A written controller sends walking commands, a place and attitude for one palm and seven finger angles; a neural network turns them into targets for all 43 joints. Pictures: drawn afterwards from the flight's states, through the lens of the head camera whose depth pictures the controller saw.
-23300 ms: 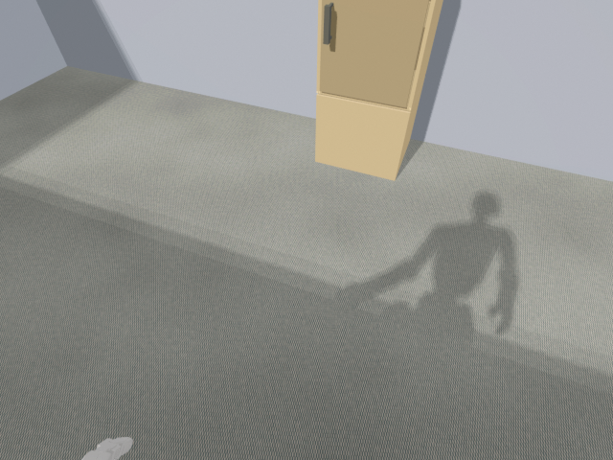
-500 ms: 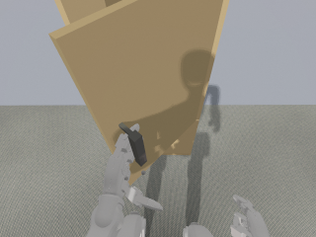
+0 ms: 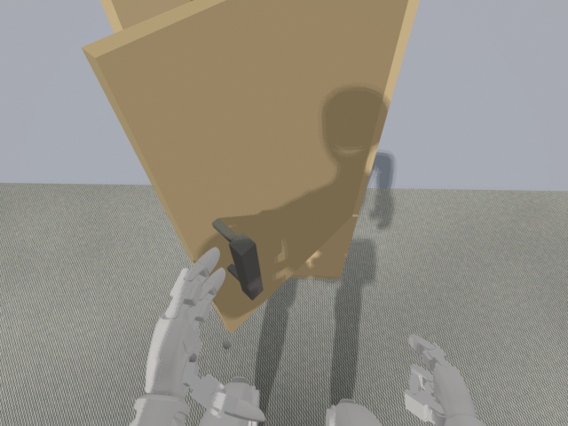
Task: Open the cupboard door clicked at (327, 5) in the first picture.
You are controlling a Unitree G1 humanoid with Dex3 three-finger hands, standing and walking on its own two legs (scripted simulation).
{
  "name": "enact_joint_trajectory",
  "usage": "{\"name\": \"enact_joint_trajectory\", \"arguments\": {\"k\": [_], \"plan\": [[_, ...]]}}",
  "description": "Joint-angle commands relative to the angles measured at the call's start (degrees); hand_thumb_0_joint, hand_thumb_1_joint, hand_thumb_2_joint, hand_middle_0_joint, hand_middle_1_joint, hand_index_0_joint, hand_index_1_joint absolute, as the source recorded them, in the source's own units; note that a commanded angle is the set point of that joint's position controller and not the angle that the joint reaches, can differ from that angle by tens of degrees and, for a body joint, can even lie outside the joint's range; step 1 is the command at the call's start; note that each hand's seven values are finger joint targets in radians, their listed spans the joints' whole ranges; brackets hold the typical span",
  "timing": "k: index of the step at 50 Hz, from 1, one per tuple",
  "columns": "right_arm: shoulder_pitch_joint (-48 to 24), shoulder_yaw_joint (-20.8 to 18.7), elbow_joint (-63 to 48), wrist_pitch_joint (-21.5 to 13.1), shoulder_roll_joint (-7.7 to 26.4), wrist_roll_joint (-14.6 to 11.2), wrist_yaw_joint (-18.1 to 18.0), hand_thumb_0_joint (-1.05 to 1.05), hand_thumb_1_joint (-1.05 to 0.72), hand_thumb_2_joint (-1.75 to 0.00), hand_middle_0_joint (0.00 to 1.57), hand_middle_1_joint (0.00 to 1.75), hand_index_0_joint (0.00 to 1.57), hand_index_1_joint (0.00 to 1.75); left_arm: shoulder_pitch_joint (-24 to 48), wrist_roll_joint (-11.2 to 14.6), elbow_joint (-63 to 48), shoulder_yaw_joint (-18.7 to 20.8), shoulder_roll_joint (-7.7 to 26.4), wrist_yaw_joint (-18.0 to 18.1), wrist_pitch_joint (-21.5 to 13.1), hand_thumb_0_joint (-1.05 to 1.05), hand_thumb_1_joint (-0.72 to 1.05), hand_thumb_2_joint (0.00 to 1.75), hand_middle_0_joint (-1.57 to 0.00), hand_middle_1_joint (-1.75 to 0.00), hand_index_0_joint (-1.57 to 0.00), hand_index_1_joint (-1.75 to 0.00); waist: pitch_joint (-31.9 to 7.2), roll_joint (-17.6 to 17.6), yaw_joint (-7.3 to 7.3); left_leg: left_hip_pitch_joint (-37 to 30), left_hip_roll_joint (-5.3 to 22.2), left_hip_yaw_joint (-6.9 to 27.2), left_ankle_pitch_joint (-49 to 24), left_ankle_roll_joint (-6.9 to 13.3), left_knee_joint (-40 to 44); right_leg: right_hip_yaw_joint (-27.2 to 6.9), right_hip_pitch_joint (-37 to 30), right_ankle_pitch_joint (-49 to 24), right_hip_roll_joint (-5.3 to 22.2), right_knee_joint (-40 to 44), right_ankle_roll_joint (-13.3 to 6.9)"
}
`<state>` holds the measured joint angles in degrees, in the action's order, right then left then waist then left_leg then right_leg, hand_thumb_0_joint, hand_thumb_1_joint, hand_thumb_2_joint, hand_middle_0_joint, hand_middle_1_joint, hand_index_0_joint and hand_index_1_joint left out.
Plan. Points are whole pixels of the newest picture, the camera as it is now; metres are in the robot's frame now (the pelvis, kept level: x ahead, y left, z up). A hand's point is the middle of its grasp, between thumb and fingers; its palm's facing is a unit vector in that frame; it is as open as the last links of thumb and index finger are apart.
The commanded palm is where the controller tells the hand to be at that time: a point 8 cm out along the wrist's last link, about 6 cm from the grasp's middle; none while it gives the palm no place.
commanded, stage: slide the hand sideways off the handle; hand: left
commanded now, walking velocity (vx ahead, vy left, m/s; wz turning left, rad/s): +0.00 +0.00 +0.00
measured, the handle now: (237, 260) +0.32 +0.08 +0.06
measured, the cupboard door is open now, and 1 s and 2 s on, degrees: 48 48 48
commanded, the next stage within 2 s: draw the hand back to the body in 0.40 s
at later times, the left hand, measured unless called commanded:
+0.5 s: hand (180, 384) +0.17 +0.13 +0.05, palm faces -0.01 -1.00 -0.01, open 16.3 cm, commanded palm +0.15 +0.19 +0.05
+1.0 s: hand (101, 362) +0.18 +0.18 +0.13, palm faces +0.00 -1.00 -0.06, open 16.2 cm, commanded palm +0.15 +0.24 +0.15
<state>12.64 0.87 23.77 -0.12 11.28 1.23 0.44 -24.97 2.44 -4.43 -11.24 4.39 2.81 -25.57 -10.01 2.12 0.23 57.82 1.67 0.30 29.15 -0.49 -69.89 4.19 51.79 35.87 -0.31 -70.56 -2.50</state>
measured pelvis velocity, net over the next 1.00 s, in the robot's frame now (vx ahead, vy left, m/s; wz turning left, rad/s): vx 0.00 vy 0.02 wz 0.01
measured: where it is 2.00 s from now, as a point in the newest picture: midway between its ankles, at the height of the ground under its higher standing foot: outside the picture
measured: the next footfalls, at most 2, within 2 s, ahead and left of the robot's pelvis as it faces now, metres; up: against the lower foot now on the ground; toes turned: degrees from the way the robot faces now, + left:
none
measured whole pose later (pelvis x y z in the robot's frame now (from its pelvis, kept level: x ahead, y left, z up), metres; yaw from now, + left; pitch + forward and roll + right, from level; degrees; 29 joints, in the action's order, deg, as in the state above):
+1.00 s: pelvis +0.00 +0.02 +0.04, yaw +1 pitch +10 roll -3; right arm 16.0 1.0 23.5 -3.4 12.9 -2.2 -4.4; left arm -36.4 15.0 -19.6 4.2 14.1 -9.5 -16.9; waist -9.3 3.2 0.4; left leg 45.0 1.7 1.6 26.3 0.5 -61.2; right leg 5.2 37.2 31.1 -1.0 -58.3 -1.3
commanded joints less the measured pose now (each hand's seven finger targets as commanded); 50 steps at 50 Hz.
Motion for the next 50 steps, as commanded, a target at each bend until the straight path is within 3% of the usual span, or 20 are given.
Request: {"name": "enact_joint_trajectory", "arguments": {"k": [1, 10, 16, 18, 21, 25, 26, 30, 33, 36, 40, 45, 50], "plan": [[-2.6, -2.9, -9.4, -3.1, 6.0, -0.6, -0.8, 0.00, -0.90, -0.90, 0.20, 0.30, 0.20, 0.30, -1.9, 1.5, -13.2, 4.7, 2.9, -0.8, -4.4, 0.00, -0.50, 0.30, -0.15, -0.30, -0.15, -0.30, -11.7, -4.0, -0.40, -11.5, -2.2, 1.1, -10.9, 1.7, 7.2, -3.2, -5.6, -20.1, -0.7, 11.9, 1.1], [-3.2, -3.7, -8.8, -3.4, 5.6, -1.1, -1.8, 0.00, -0.90, -0.90, 0.20, 0.30, 0.20, 0.30, -10.4, 5.4, -14.5, 10.4, 5.7, -5.0, -5.1, 0.00, -0.50, 0.30, -0.15, -0.30, -0.15, -0.30, -12.8, -4.3, 0.80, -9.2, -2.4, 1.1, -13.0, 1.5, 5.6, -4.4, -8.8, -25.8, -0.4, 11.3, 1.7], [-3.6, -4.0, -8.3, -4.1, 5.7, -1.3, -2.5, 0.00, -0.90, -0.90, 0.20, 0.30, 0.20, 0.30, -11.1, 7.3, -15.8, 10.9, 6.6, -9.3, -6.9, 0.00, -0.50, 0.30, -0.15, -0.30, -0.15, -0.30, -11.4, -4.3, -0.46, -6.8, -2.3, 1.2, -11.3, 1.5, 3.5, -6.3, -7.3, -25.3, 0.4, 11.5, 2.6], [-3.6, -4.1, -7.6, -4.3, 5.8, -1.4, -3.0, 0.00, -0.90, -0.90, 0.20, 0.30, 0.20, 0.30, -10.4, 8.4, -15.7, 12.8, 8.1, -11.1, -7.6, 0.00, -0.50, 0.30, -0.15, -0.30, -0.15, -0.30, -10.9, -4.5, -0.62, -5.4, -2.2, 1.3, -10.0, 1.5, 2.5, -7.4, -6.8, -23.3, 0.5, 11.9, 2.8], [-3.8, -3.8, -7.7, -5.1, 6.4, -1.5, -3.5, 0.00, -0.90, -0.90, 0.20, 0.30, 0.20, 0.30, -6.8, 9.6, -16.2, 11.2, 7.3, -13.2, -7.8, 0.00, -0.50, 0.30, -0.15, -0.30, -0.15, -0.30, -9.5, -3.6, -1.71, -4.4, -2.2, 1.5, -8.1, 1.7, 1.3, -7.7, -4.2, -18.6, 0.5, 12.2, 2.7], [-3.8, -4.0, -7.8, -5.9, 6.7, -1.7, -4.0, 0.00, -0.90, -0.90, 0.20, 0.30, 0.20, 0.30, -6.0, 10.6, -16.7, 13.0, 8.8, -13.5, -6.9, 0.00, -0.50, 0.30, -0.15, -0.30, -0.15, -0.30, -10.7, -3.1, -0.84, -4.4, -1.9, 1.7, -6.7, 1.8, 1.1, -7.7, -2.9, -13.1, 0.1, 12.4, 2.1], [-3.7, -4.0, -8.5, -5.8, 6.6, -1.7, -4.1, 0.00, -0.90, -0.90, 0.20, 0.30, 0.20, 0.30, -6.5, 10.9, -19.2, 14.4, 10.2, -13.1, -6.5, 0.00, -0.50, 0.30, -0.15, -0.30, -0.15, -0.30, -12.6, -2.2, 0.21, -5.4, -2.0, 1.5, -7.1, 1.8, 2.1, -7.7, -4.5, -12.8, 0.2, 12.8, 2.0], [-3.2, -4.0, -9.9, -4.9, 6.2, -2.5, -4.5, 0.00, -0.90, -0.90, 0.20, 0.30, 0.20, 0.30, -9.1, 10.8, -26.5, 18.0, 14.1, -10.8, -2.6, 0.00, -0.50, 0.30, -0.15, -0.30, -0.15, -0.30, -16.3, 1.4, 2.20, -12.4, -2.0, 1.4, -10.4, 2.1, 7.3, -5.5, -9.2, -14.9, -0.9, 14.1, 1.3], [-2.8, -3.7, -10.3, -4.1, 5.9, -3.2, -4.6, 0.00, -0.90, -0.90, 0.20, 0.30, 0.20, 0.30, -12.0, 11.2, -25.1, 17.0, 11.6, -10.0, 1.6, 0.00, -0.50, 0.30, -0.15, -0.30, -0.15, -0.30, -11.5, -0.8, 0.85, -14.3, -2.2, 1.4, -10.0, 2.0, 10.1, -4.2, -10.4, -16.4, -1.1, 17.1, 2.1], [-3.3, -3.3, -10.1, -3.8, 6.5, -3.6, -5.0, 0.00, -0.90, -0.90, 0.20, 0.30, 0.20, 0.30, -11.7, 11.6, -21.5, 16.8, 10.8, -10.4, 4.6, 0.00, -0.50, 0.30, -0.15, -0.30, -0.15, -0.30, -5.8, -4.3, -0.46, -14.0, -2.0, 1.9, -7.4, 2.0, 12.2, -3.7, -9.8, -12.5, -1.1, 20.1, 2.5], [-2.9, -2.8, -9.9, -4.5, 7.4, -3.5, -5.4, 0.00, -0.90, -0.90, 0.20, 0.30, 0.20, 0.30, -10.8, 12.1, -21.6, 17.4, 12.0, -12.0, 5.4, 0.00, -0.50, 0.30, -0.15, -0.30, -0.15, -0.30, -2.6, -2.8, -0.76, -16.6, -1.8, 2.5, -6.5, 2.1, 15.1, -2.2, -9.9, -10.5, -1.5, 21.9, 2.1], [-2.1, -2.2, -10.3, -6.2, 7.4, -3.4, -5.4, 0.00, -0.90, -0.90, 0.20, 0.30, 0.20, 0.30, -8.9, 12.9, -28.7, 20.0, 15.4, -11.9, 3.4, 0.00, -0.50, 0.30, -0.15, -0.30, -0.15, -0.30, -4.4, 2.7, 0.50, -22.2, -1.7, 3.1, -8.4, 2.0, 18.6, -0.8, -12.3, -12.6, -2.0, 22.2, 1.3], [-2.1, -2.1, -9.8, -7.2, 7.2, -4.0, -4.9, 0.00, -0.90, -0.90, 0.20, 0.30, 0.20, 0.30, -11.3, 13.9, -29.5, 22.3, 15.8, -12.1, 5.1, 0.00, -0.32, 0.37, -0.16, -0.30, -0.16, -0.30, -4.8, 4.0, 1.07, -25.7, -1.5, 3.3, -10.7, 1.7, 21.1, 0.2, -15.1, -15.8, -2.4, 23.2, 1.2]]}}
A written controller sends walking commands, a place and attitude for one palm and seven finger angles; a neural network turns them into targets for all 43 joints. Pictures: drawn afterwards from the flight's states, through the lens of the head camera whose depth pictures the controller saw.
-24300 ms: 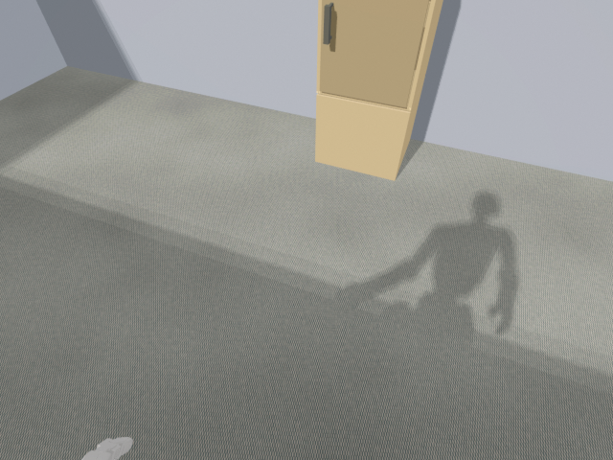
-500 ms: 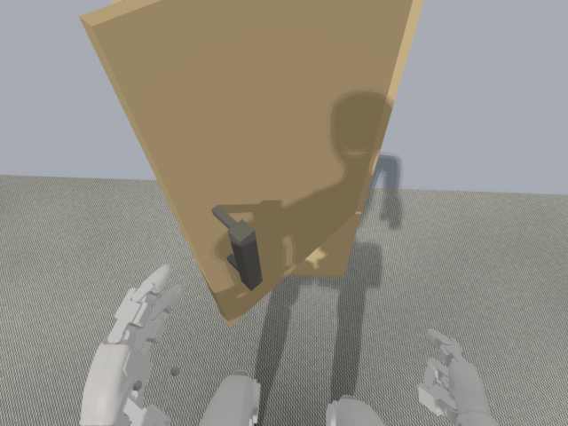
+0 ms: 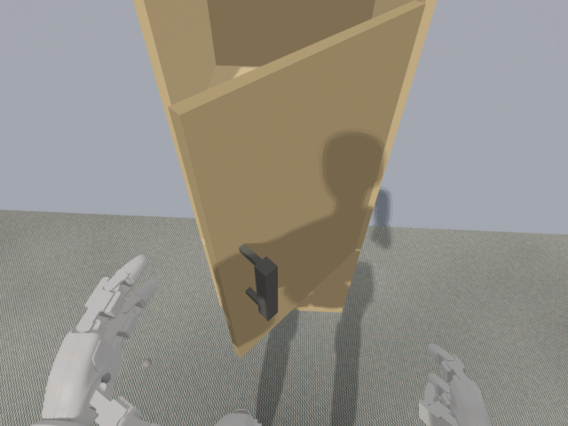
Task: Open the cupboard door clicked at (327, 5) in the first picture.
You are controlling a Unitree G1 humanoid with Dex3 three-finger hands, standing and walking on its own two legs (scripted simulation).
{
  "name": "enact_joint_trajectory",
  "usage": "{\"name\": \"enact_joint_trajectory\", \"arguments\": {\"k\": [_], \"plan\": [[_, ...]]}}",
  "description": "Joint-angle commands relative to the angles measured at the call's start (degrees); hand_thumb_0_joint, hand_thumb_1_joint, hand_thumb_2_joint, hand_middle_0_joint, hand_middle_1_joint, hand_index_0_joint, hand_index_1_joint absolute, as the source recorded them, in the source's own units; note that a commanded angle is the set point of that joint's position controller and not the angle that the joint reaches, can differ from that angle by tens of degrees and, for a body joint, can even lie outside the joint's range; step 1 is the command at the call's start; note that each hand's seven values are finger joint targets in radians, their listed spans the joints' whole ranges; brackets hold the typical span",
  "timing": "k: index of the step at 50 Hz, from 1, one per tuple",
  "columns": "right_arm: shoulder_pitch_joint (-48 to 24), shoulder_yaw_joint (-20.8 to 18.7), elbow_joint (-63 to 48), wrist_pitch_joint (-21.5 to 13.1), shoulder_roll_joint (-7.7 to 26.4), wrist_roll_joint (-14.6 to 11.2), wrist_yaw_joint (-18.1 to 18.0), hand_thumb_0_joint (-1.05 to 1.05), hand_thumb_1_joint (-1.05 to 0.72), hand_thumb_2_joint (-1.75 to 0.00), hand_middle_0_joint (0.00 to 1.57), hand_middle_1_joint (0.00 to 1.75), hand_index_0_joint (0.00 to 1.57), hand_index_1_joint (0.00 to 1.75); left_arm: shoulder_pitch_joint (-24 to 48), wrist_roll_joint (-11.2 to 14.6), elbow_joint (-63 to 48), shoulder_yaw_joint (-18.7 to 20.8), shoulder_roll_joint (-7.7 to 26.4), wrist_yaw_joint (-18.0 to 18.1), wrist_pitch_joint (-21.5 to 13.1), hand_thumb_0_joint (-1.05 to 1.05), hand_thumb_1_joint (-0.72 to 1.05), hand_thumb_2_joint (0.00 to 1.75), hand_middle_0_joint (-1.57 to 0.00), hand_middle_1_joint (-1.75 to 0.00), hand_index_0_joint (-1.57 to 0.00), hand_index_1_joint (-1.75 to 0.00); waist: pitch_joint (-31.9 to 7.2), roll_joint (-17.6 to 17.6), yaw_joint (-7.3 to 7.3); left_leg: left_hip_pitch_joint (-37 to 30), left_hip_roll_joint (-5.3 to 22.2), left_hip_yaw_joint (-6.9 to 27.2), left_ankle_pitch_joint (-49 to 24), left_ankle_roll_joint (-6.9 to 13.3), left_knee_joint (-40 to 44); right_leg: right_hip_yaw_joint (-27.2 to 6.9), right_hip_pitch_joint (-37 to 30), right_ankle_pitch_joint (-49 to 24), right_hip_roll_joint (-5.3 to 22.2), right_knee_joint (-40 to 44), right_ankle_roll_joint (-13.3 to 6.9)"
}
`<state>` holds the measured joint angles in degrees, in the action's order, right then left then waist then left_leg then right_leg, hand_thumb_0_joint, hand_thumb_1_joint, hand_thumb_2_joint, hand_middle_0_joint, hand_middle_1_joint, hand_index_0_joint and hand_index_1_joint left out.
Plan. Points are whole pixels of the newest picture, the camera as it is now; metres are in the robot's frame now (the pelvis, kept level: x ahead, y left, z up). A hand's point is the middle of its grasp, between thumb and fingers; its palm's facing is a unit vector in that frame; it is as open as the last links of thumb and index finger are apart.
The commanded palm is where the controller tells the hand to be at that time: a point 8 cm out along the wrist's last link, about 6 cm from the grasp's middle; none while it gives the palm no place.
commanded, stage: draw the hand back to the body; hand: left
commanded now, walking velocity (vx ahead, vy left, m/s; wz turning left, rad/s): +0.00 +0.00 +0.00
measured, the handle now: (258, 282) +0.32 +0.07 +0.02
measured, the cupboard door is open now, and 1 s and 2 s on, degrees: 48 48 48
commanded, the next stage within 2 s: step back with the hand held close in 1.08 s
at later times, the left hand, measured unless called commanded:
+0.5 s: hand (58, 285) +0.22 +0.24 +0.18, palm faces +0.33 -0.85 -0.40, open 11.5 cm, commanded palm +0.17 +0.29 +0.21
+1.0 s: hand (41, 257) +0.23 +0.24 +0.21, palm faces +0.40 -0.83 -0.39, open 7.5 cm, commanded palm +0.18 +0.29 +0.24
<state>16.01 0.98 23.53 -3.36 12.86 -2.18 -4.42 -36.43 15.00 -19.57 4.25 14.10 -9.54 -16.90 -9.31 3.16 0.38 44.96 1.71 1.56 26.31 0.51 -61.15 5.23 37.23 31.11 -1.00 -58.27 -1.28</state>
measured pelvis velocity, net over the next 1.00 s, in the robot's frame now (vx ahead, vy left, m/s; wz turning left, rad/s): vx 0.03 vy -0.01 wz -0.03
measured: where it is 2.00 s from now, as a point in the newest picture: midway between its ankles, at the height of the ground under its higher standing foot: outside the picture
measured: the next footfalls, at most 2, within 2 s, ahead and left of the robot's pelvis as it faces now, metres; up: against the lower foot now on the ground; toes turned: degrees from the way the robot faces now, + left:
none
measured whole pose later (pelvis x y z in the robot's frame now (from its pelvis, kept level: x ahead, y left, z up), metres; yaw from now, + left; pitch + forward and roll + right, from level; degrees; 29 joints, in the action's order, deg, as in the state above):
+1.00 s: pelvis +0.03 -0.01 +0.07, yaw -2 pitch -3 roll +0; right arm 11.6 1.4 35.1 -4.6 13.4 0.1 -5.1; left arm -28.3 4.2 -23.0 17.1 18.9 6.4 -2.1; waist 0.1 3.4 3.7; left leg 8.8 0.8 -2.0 13.8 0.2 -25.8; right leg 1.8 2.9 17.4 -0.7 -23.5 -1.1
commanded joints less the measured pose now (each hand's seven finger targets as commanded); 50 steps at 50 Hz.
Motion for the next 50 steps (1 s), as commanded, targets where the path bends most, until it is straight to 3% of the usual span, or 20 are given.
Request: {"name": "enact_joint_trajectory", "arguments": {"k": [1, 2, 3, 4, 5, 10, 15, 17, 18, 20, 24, 25, 28, 35, 37, 40, 44, 46, 48, 50], "plan": [[-5.5, -2.2, -10.5, -2.5, 5.9, 0.0, -1.9, 0.00, -0.90, -0.90, 0.20, 0.30, 0.20, 0.30, -2.1, -7.5, -16.9, 7.4, 14.1, 7.1, 1.5, 0.00, -0.29, 0.39, -0.16, -0.30, -0.16, -0.30, -6.6, 2.4, 3.75, -14.7, -0.7, 0.9, -8.5, 0.8, 15.9, -4.5, -2.8, -12.2, 0.3, 14.8, -0.8], [-5.1, -1.6, -11.0, -1.9, 4.7, 0.2, -2.5, 0.00, -0.90, -0.90, 0.20, 0.30, 0.20, 0.30, -3.1, -8.3, -17.7, 4.8, 9.1, 10.2, 4.6, 0.00, -0.26, 0.40, -0.16, -0.30, -0.16, -0.30, -3.9, 2.5, 1.85, -15.4, -0.8, 0.5, -8.1, 0.9, 16.8, -4.0, -3.0, -11.7, 0.7, 16.2, -0.5], [-5.0, -1.7, -10.6, -1.4, 4.7, 0.1, -2.8, 0.00, -0.90, -0.90, 0.20, 0.30, 0.20, 0.30, -3.6, -8.8, -16.9, 4.2, 7.8, 11.7, 6.6, 0.00, -0.22, 0.42, -0.16, -0.30, -0.16, -0.30, -1.9, 0.3, 1.44, -15.3, -0.6, 0.6, -7.9, 0.9, 17.1, -3.6, -2.9, -11.7, 0.8, 17.0, -0.2], [-5.0, -1.6, -10.1, -0.9, 4.7, 0.1, -2.8, 0.00, -0.90, -0.90, 0.20, 0.30, 0.20, 0.30, -3.5, -9.7, -16.5, 3.8, 7.2, 12.9, 8.1, 0.00, -0.18, 0.43, -0.16, -0.30, -0.16, -0.30, -0.8, 1.8, 1.22, -16.2, -0.5, 0.2, -7.9, 1.0, 17.4, -3.6, -3.6, -11.6, 0.8, 17.9, -0.1], [-5.2, -1.5, -9.6, -0.5, 4.8, 0.2, -2.9, 0.00, -0.90, -0.90, 0.20, 0.30, 0.20, 0.30, -3.5, -10.4, -15.3, 4.8, 8.0, 14.1, 9.5, 0.00, -0.15, 0.45, -0.16, -0.30, -0.16, -0.30, 0.2, -0.6, 1.20, -16.6, -0.5, 0.4, -8.7, 1.2, 18.0, -3.2, -4.7, -12.1, 0.7, 19.2, 0.0], [-6.3, -0.5, -8.5, -0.6, 5.5, 0.7, -3.6, 0.00, -0.90, -0.90, 0.20, 0.30, 0.20, 0.30, 2.9, -11.9, -16.6, 8.1, 11.9, 17.7, 11.8, 0.00, 0.02, 0.52, -0.17, -0.30, -0.17, -0.30, 1.3, -2.7, 1.08, -21.6, -0.4, 0.4, -8.9, 1.4, 22.2, -2.9, -9.2, -12.2, 0.9, 23.4, 0.2], [-6.8, 0.3, -6.5, -2.9, 5.8, 0.8, -3.3, 0.00, -0.90, -0.90, 0.20, 0.30, 0.20, 0.30, 4.8, -12.7, -19.7, 9.6, 12.9, 19.0, 12.1, 0.00, 0.20, 0.60, -0.18, -0.30, -0.18, -0.30, -0.2, 2.9, 1.94, -27.6, -0.4, 0.9, -15.7, 1.1, 25.8, -2.7, -14.7, -18.0, 1.2, 24.9, -0.2], [-6.9, 0.3, -5.4, -3.5, 5.7, 0.9, -3.0, 0.00, -0.90, -0.90, 0.20, 0.30, 0.20, 0.30, 4.6, -12.6, -19.0, 10.2, 12.6, 19.0, 12.5, 0.00, 0.27, 0.63, -0.18, -0.30, -0.18, -0.30, 1.6, 1.3, 1.87, -29.1, -0.1, 0.9, -18.1, 1.0, 27.0, -2.4, -15.6, -19.9, 1.0, 26.1, 0.1], [-7.1, 0.3, -5.1, -3.8, 5.9, 0.9, -2.8, 0.00, -0.90, -0.90, 0.20, 0.30, 0.20, 0.30, 5.4, -12.6, -19.4, 10.5, 12.7, 18.9, 12.4, 0.00, 0.31, 0.64, -0.18, -0.30, -0.18, -0.30, 2.0, 2.2, 1.84, -30.0, 0.0, 0.9, -18.4, 0.8, 27.8, -2.6, -16.0, -19.9, 1.0, 26.8, 0.1], [-7.9, 0.1, -4.1, -4.1, 6.0, 1.0, -2.6, 0.00, -0.90, -0.90, 0.20, 0.30, 0.20, 0.30, 4.6, -12.4, -17.3, 12.9, 13.9, 19.1, 12.5, 0.00, 0.37, 0.68, -0.18, -0.30, -0.18, -0.30, 2.8, -0.2, 2.49, -30.6, -0.1, 0.6, -20.1, 0.9, 29.0, -2.4, -18.6, -21.8, 1.1, 28.3, 0.0], [-8.6, 0.0, -2.7, -4.3, 5.9, 1.1, -2.0, 0.00, -0.90, -0.90, 0.20, 0.30, 0.20, 0.30, 6.5, -11.9, -17.2, 15.6, 14.5, 18.7, 12.0, 0.00, 0.51, 0.74, -0.19, -0.30, -0.19, -0.30, 3.6, -0.5, 2.66, -33.3, 0.1, 0.0, -22.6, 0.7, 31.6, -2.4, -21.7, -24.2, 1.1, 30.4, 0.2], [-9.3, -0.2, -2.2, -4.3, 6.0, 1.2, -2.1, 0.00, -0.90, -0.90, 0.20, 0.30, 0.20, 0.30, 6.3, -11.7, -16.0, 17.1, 15.4, 18.7, 12.1, 0.00, 0.55, 0.75, -0.19, -0.30, -0.19, -0.30, 3.5, -2.4, 3.07, -33.6, 0.0, -0.3, -23.8, 0.9, 31.8, -2.4, -23.2, -25.9, 1.1, 31.1, 0.1], [-9.7, -0.3, -1.5, -4.5, 5.9, 1.3, -1.7, 0.00, -0.90, -0.90, 0.20, 0.30, 0.20, 0.30, 9.0, -11.6, -18.0, 18.5, 15.7, 18.4, 11.6, 0.00, 0.65, 0.80, -0.19, -0.30, -0.19, -0.30, 3.4, 1.0, 3.02, -36.0, 0.0, -0.9, -26.9, 0.7, 33.0, -2.7, -24.7, -28.2, 1.2, 32.2, 0.3], [-11.1, -0.8, 0.8, -5.1, 6.3, 1.6, -1.4, 0.00, -0.90, -0.90, 0.20, 0.30, 0.20, 0.30, 14.6, -11.1, -17.7, 23.4, 18.7, 18.6, 10.8, 0.00, 0.90, 0.90, -0.20, -0.30, -0.20, -0.30, 3.6, 1.7, 3.38, -39.2, -0.2, -1.7, -28.3, 0.8, 35.4, -3.0, -27.9, -30.4, 1.1, 35.3, 0.2], [-11.0, -0.9, 1.3, -4.8, 6.1, 1.7, -1.0, 0.00, -0.90, -0.90, 0.20, 0.30, 0.20, 0.30, 11.9, -10.8, -13.4, 20.5, 14.6, 17.9, 11.0, 0.00, 0.90, 0.90, -0.20, -0.30, -0.20, -0.30, 6.6, 0.6, 3.04, -39.0, -0.1, -1.7, -26.5, 0.7, 36.4, -2.6, -26.9, -28.8, 1.0, 36.0, 0.5], [-11.6, -1.5, 1.4, -4.1, 6.4, 1.7, -0.7, 0.00, -0.90, -0.90, 0.20, 0.30, 0.20, 0.30, 10.8, -10.5, -10.9, 19.1, 13.1, 17.1, 11.3, 0.00, 0.90, 0.90, -0.20, -0.30, -0.20, -0.30, 7.7, -2.0, 3.09, -39.6, -0.1, -2.4, -25.4, 1.1, 37.1, -2.9, -27.6, -29.0, 1.0, 37.5, 0.7], [-12.3, -1.9, 1.2, -4.0, 6.4, 1.9, -0.9, 0.00, -0.90, -0.90, 0.20, 0.30, 0.20, 0.30, 13.7, -10.8, -15.4, 21.0, 16.1, 17.1, 10.3, 0.00, 0.90, 0.90, -0.20, -0.30, -0.20, -0.30, 3.9, -1.9, 3.40, -41.8, -0.5, -2.9, -26.1, 1.4, 37.4, -3.4, -29.3, -30.5, 1.1, 38.0, 0.9], [-12.8, -1.6, 1.4, -4.5, 6.2, 2.1, -1.1, 0.00, -0.90, -0.90, 0.20, 0.30, 0.20, 0.30, 15.1, -11.0, -18.2, 22.0, 17.7, 17.4, 9.8, 0.00, 0.90, 0.90, -0.20, -0.30, -0.20, -0.30, 2.7, 1.4, 3.65, -42.2, -0.8, -2.9, -26.6, 1.3, 37.3, -3.8, -30.5, -31.4, 1.4, 38.0, 0.6], [-12.9, -1.5, 1.8, -5.0, 5.9, 2.1, -1.2, 0.00, -0.90, -0.90, 0.20, 0.30, 0.20, 0.30, 14.7, -11.2, -18.6, 21.9, 17.5, 17.6, 9.6, 0.00, 0.90, 0.90, -0.20, -0.30, -0.20, -0.30, 3.8, 3.2, 3.56, -42.6, -0.9, -3.1, -26.4, 1.1, 37.5, -3.7, -29.8, -31.1, 1.3, 38.7, 0.6], [-12.8, -1.4, 2.3, -5.4, 6.0, 2.2, -1.3, 0.00, -0.90, -0.90, 0.20, 0.30, 0.20, 0.30, 14.7, -11.3, -18.0, 22.4, 18.1, 17.8, 9.6, 0.00, 0.90, 0.90, -0.20, -0.30, -0.20, -0.30, 4.4, 2.2, 3.63, -42.4, -1.0, -3.0, -26.7, 1.1, 37.5, -3.6, -30.2, -31.7, 1.3, 39.1, 0.5]]}}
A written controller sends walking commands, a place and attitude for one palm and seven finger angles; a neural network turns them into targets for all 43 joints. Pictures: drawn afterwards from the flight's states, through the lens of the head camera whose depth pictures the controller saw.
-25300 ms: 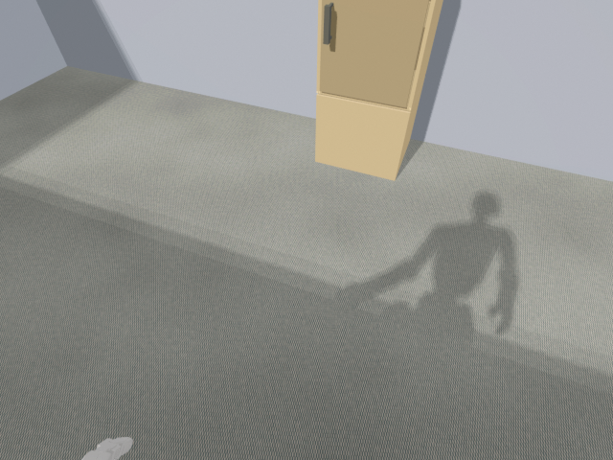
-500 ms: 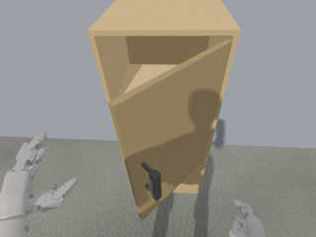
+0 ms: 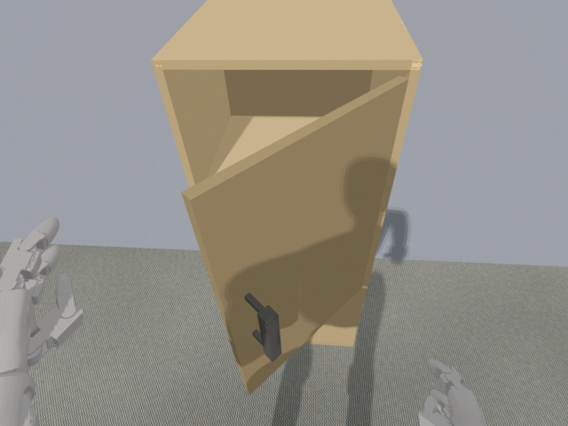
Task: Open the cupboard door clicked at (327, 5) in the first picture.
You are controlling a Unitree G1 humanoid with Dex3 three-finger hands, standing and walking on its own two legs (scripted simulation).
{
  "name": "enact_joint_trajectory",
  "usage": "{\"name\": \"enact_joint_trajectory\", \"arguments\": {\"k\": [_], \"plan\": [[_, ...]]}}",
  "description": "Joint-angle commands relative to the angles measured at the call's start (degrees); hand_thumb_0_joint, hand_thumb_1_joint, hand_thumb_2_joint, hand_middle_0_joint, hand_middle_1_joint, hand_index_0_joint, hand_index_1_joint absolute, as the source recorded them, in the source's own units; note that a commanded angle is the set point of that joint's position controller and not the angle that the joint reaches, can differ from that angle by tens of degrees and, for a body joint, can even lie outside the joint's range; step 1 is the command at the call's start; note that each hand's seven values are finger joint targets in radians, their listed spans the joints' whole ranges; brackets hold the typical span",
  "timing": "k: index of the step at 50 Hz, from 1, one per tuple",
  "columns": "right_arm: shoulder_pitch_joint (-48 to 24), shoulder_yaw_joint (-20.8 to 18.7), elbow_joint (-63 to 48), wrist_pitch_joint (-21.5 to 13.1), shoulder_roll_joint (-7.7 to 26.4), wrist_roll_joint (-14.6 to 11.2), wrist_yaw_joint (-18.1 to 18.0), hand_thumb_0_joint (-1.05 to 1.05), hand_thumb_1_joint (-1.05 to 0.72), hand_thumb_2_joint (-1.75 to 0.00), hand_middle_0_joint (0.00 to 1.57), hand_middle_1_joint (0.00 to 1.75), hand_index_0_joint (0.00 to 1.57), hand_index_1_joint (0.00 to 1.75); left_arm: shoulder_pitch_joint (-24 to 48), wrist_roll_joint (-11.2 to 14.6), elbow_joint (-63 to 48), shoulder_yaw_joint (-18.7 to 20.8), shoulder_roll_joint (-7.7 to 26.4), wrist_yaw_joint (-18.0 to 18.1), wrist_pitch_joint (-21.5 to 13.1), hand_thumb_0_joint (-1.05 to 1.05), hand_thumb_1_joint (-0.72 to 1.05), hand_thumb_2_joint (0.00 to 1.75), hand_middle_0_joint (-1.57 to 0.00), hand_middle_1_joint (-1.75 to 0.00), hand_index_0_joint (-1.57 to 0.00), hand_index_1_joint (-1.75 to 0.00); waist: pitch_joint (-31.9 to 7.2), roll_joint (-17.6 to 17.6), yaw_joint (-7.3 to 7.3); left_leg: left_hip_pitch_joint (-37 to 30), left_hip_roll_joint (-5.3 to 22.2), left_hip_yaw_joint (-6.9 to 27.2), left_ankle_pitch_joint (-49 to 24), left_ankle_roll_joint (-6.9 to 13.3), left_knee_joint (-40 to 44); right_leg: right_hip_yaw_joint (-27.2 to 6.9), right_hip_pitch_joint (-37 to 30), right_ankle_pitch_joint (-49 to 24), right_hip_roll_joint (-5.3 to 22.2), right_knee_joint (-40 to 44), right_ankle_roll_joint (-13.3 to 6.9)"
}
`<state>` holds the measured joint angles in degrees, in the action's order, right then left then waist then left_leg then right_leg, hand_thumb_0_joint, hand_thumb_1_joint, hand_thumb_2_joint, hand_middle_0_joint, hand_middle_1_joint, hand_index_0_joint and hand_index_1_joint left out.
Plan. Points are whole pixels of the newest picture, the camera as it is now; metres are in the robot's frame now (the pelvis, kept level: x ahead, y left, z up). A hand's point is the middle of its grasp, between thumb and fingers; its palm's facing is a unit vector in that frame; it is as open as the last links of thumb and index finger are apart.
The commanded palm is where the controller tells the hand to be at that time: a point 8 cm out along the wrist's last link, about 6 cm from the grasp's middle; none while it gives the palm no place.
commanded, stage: draw the hand back to the body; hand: left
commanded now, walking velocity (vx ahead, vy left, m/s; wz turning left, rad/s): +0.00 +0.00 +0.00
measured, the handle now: (262, 327) +0.29 +0.08 -0.05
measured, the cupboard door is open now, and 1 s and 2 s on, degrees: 48 48 48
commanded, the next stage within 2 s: step back with the hand held close in 0.08 s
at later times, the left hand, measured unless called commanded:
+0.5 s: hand (77, 312) +0.18 +0.25 +0.15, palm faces +0.32 -0.80 -0.51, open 7.4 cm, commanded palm +0.12 +0.30 +0.17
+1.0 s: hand out of the picture +0.07 +0.30 +0.16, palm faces +0.47 -0.71 -0.53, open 7.4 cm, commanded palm -0.01 +0.33 +0.17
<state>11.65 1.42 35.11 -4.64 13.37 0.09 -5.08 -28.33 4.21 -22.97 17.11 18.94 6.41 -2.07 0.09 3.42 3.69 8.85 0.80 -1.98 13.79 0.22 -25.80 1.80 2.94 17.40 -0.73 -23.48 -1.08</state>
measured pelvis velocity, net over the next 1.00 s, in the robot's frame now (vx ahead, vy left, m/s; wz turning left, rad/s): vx -0.11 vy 0.02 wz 0.10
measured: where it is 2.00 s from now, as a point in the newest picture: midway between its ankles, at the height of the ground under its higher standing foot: outside the picture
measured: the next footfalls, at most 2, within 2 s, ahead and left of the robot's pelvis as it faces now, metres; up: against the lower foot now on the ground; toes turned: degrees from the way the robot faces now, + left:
left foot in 1.18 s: -0.08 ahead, +0.12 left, +0.00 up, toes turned +5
right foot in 1.56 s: -0.35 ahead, -0.08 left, +0.00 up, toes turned -2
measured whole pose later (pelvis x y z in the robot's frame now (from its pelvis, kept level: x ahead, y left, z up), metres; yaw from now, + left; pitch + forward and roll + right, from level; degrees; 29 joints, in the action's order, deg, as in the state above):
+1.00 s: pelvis -0.11 +0.02 -0.01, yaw +6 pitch +1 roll -2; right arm 12.7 0.0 31.5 -2.9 11.9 0.3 -4.6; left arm -30.6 1.0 -29.9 25.9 25.1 7.9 -11.1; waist 2.2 0.8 -0.7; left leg 27.6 0.1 -2.1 8.8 2.9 -31.2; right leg -1.3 13.6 20.8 -3.9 -32.8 -1.1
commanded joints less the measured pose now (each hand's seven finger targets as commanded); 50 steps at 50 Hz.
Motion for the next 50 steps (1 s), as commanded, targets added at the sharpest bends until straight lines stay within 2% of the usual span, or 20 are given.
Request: {"name": "enact_joint_trajectory", "arguments": {"k": [1, 6, 9, 10, 11, 12, 14, 15, 17, 20, 24, 27, 32, 38, 40, 44, 47, 48, 49, 50], "plan": [[-8.6, -1.9, -9.2, -4.2, 5.3, -0.1, -0.6, 0.00, -0.90, -0.90, 0.20, 0.30, 0.20, 0.30, 6.2, -0.4, -14.3, 9.2, 12.7, 1.8, -5.2, 0.00, 0.90, 0.90, -0.20, -0.30, -0.20, -0.30, -4.1, 1.7, 0.17, -6.4, -0.1, 0.3, -14.1, 1.4, 2.2, -0.3, 4.7, -18.2, 1.0, 4.5, 0.4], [-8.7, -2.3, -8.6, -3.6, 5.5, -0.2, -0.5, 0.00, -0.90, -0.90, 0.20, 0.30, 0.20, 0.30, 4.8, 0.2, -8.2, 7.5, 9.9, 1.0, -4.9, 0.00, 0.90, 0.90, -0.20, -0.30, -0.20, -0.30, 0.3, -3.2, -0.18, -5.7, 0.2, 0.1, -11.2, 1.7, 3.3, -0.4, 6.3, -15.0, 0.7, 6.2, 0.9], [-8.9, -2.6, -8.5, -3.5, 5.6, -0.2, -0.5, 0.00, -0.90, -0.90, 0.20, 0.30, 0.20, 0.30, 5.9, 0.2, -8.7, 7.7, 10.3, 0.7, -5.3, 0.00, 0.90, 0.90, -0.20, -0.30, -0.20, -0.30, -1.4, -2.7, -0.02, -6.8, 0.2, -0.1, -10.9, 1.9, 3.4, -0.7, 5.9, -14.7, 0.8, 6.6, 1.1], [-9.5, -2.5, -8.6, -3.7, 5.6, -0.3, -0.6, 0.00, -0.90, -0.90, 0.20, 0.30, 0.20, 0.30, 10.5, 0.2, -12.6, 8.8, 12.5, 0.9, -5.9, 0.00, 0.90, 0.90, -0.20, -0.30, -0.20, -0.30, -2.9, -0.2, 0.05, -7.2, -0.1, -0.2, -10.7, 1.9, 3.2, -1.1, 5.1, -14.7, 1.1, 6.8, 0.9], [-8.2, -2.6, -10.1, -2.5, 6.8, -0.5, -0.6, 0.00, -0.90, -0.90, 0.20, 0.30, 0.20, 0.30, 13.7, -0.7, -14.1, 15.4, 19.1, 1.4, -8.0, 0.00, 0.90, 0.90, -0.20, -0.30, -0.20, -0.30, 1.4, -3.3, -2.52, -3.7, 1.0, 0.9, -8.6, 2.5, 0.2, -5.5, 11.4, -18.5, 4.0, 9.7, 1.6], [-8.5, -2.6, -8.8, -1.5, 6.0, -0.1, -0.6, 0.00, -0.90, -0.90, 0.20, 0.30, 0.20, 0.30, 8.1, -0.9, -9.5, 12.9, 15.6, 0.9, -8.1, 0.00, 0.90, 0.90, -0.20, -0.30, -0.20, -0.30, -0.2, -5.5, -2.69, -3.8, 0.8, 1.2, -8.8, 2.5, -1.2, -5.5, 10.9, -21.6, 5.2, 9.4, 1.6], [-8.7, -2.9, -9.7, -0.3, 6.1, -0.1, -0.3, 0.00, -0.90, -0.90, 0.20, 0.30, 0.20, 0.30, 5.7, -1.3, -10.2, 10.8, 13.8, 0.6, -7.9, 0.00, 0.90, 0.90, -0.20, -0.30, -0.20, -0.30, -1.5, -5.1, -2.91, -3.7, 0.8, 0.7, -11.3, 2.1, -1.3, -4.9, 9.9, -26.0, 5.6, 7.8, 1.9], [-8.8, -3.2, -10.0, 0.1, 6.4, 0.0, -0.4, 0.00, -0.90, -0.90, 0.20, 0.30, 0.20, 0.30, 5.7, -1.4, -12.3, 10.6, 13.7, 0.7, -8.4, 0.00, 0.90, 0.90, -0.20, -0.30, -0.20, -0.30, -3.5, -1.7, -2.88, -3.9, 1.1, 0.7, -14.3, 2.0, -0.9, -4.1, 8.3, -28.1, 5.6, 6.2, 1.8], [-8.3, -3.3, -10.8, 1.0, 6.3, -0.1, -0.4, 0.00, -0.90, -0.90, 0.20, 0.30, 0.20, 0.30, 1.0, -1.2, -12.1, 11.0, 13.4, 0.9, -8.5, 0.00, 0.90, 0.90, -0.20, -0.30, -0.20, -0.30, -6.8, -0.1, -2.80, -5.3, 1.9, 0.3, -19.6, 2.0, -0.4, -3.4, 7.2, -29.8, 5.0, 4.2, 2.1], [-8.3, -3.7, -11.7, 2.3, 6.4, -0.3, -0.4, 0.00, -0.90, -0.90, 0.20, 0.30, 0.20, 0.30, -2.0, -1.0, -13.8, 12.2, 14.4, 1.3, -8.2, 0.00, 0.90, 0.90, -0.20, -0.30, -0.20, -0.30, -9.7, -0.1, -2.81, -5.2, 2.7, 0.7, -25.4, 1.7, -0.6, -2.6, 5.6, -32.2, 4.3, 2.1, 2.1], [-8.2, -4.1, -13.0, 3.5, 6.2, -0.7, -0.6, 0.00, -0.90, -0.90, 0.20, 0.30, 0.20, 0.30, -3.3, -0.7, -15.1, 14.2, 16.1, 1.8, -8.2, 0.00, 0.90, 0.90, -0.20, -0.30, -0.20, -0.30, -10.2, -3.5, -2.98, -3.3, 3.2, 1.0, -25.1, 1.4, -0.2, -2.5, 6.0, -30.7, 3.5, 1.1, 2.2], [-8.2, -4.4, -13.3, 3.8, 6.1, -0.8, -0.7, 0.00, -0.90, -0.90, 0.20, 0.30, 0.20, 0.30, -4.5, -0.6, -15.6, 14.8, 16.5, 2.2, -8.5, 0.00, 0.90, 0.90, -0.20, -0.30, -0.20, -0.30, -10.1, -2.0, -3.00, -1.6, 3.5, 1.0, -23.3, 1.5, 0.1, -3.0, 6.3, -28.7, 3.4, 0.4, 2.1], [-7.7, -4.5, -13.2, 3.4, 6.5, -0.8, -0.6, 0.00, -0.90, -0.90, 0.20, 0.30, 0.20, 0.30, -5.2, -0.6, -16.1, 14.0, 15.8, 2.6, -9.3, 0.00, 0.90, 0.90, -0.20, -0.30, -0.20, -0.30, -7.9, -0.2, -3.40, 3.0, 3.9, 2.1, -14.2, 1.7, 2.0, -3.5, 7.5, -20.5, 2.8, 1.0, 2.1], [-6.9, -4.4, -13.6, 1.8, 7.4, -0.7, -0.6, 0.00, -0.90, -0.90, 0.20, 0.30, 0.20, 0.30, -3.6, -1.7, -17.5, 14.1, 15.6, 3.2, -11.1, 0.00, 0.90, 0.90, -0.20, -0.30, -0.20, -0.30, -3.4, 2.3, -3.79, 15.0, 5.1, 5.8, 9.2, 3.0, 7.8, -3.6, 5.2, -5.7, 0.7, 0.3, 2.1], [-7.0, -4.4, -13.6, 1.1, 8.1, -0.4, -0.7, 0.00, -0.90, -0.90, 0.20, 0.30, 0.20, 0.30, -2.1, -2.5, -18.3, 14.6, 15.7, 3.3, -12.0, 0.00, 0.90, 0.90, -0.20, -0.30, -0.20, -0.30, -2.0, 6.1, -3.71, 22.0, 6.5, 8.6, 17.7, 4.0, 11.2, -3.1, 1.7, -1.7, -0.6, -2.6, 2.2], [-6.9, -4.8, -13.6, -0.7, 8.2, -0.1, -0.7, 0.00, -0.90, -0.90, 0.20, 0.30, 0.20, 0.30, -1.1, -3.8, -18.0, 16.1, 15.1, 3.3, -12.7, 0.00, 0.90, 0.90, -0.20, -0.30, -0.20, -0.30, -2.9, 10.2, -2.63, 35.7, 11.7, 13.8, 31.6, 6.6, 18.3, -0.6, -9.0, -3.4, -4.5, -16.9, 2.6], [-7.0, -4.9, -13.3, -1.7, 7.5, 0.0, -0.1, 0.00, -0.90, -0.90, 0.20, 0.30, 0.20, 0.30, -1.6, -3.5, -19.1, 16.0, 15.0, 2.9, -13.0, 0.00, 0.90, 0.90, -0.20, -0.30, -0.20, -0.30, -3.2, 8.7, -2.72, 33.6, 10.9, 12.7, 28.8, 6.3, 14.8, -1.8, -5.7, -1.3, -4.5, -15.7, 1.6], [-6.9, -5.0, -13.0, -2.0, 7.2, 0.2, 0.0, 0.00, -0.90, -0.90, 0.20, 0.30, 0.20, 0.30, -2.4, -3.2, -18.8, 16.8, 15.6, 2.8, -13.2, 0.00, 0.90, 0.90, -0.20, -0.30, -0.20, -0.30, -2.3, 6.5, -2.83, 32.2, 10.0, 11.6, 27.3, 5.7, 12.7, -2.9, -3.0, 0.9, -4.0, -12.5, 1.0], [-6.1, -4.9, -12.4, -2.1, 6.6, 0.2, 0.3, 0.00, -0.90, -0.90, 0.20, 0.30, 0.20, 0.30, -3.6, -2.4, -19.0, 16.5, 15.7, 2.7, -13.3, 0.00, 0.90, 0.90, -0.20, -0.30, -0.20, -0.30, -2.3, 2.5, -3.16, 26.2, 7.1, 9.1, 21.5, 4.0, 8.1, -5.9, 3.3, 1.9, -2.1, -5.6, -0.4], [-5.3, -4.9, -12.0, -2.2, 5.9, 0.1, 0.6, 0.00, -0.90, -0.90, 0.20, 0.30, 0.20, 0.30, -4.4, -1.6, -20.0, 16.5, 16.4, 3.0, -13.5, 0.00, 0.90, 0.90, -0.20, -0.30, -0.20, -0.30, -3.5, -1.7, -3.92, 16.1, 3.0, 4.7, 12.2, 1.8, 0.1, -12.0, 12.6, -0.9, 2.3, 1.8, -2.4]]}}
